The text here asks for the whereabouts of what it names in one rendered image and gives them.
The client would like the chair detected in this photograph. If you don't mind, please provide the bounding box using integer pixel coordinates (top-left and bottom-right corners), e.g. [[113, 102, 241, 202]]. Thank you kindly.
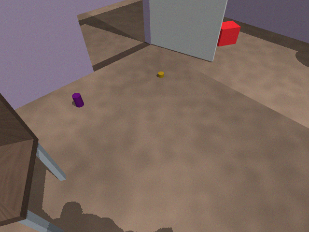
[[0, 93, 66, 232]]

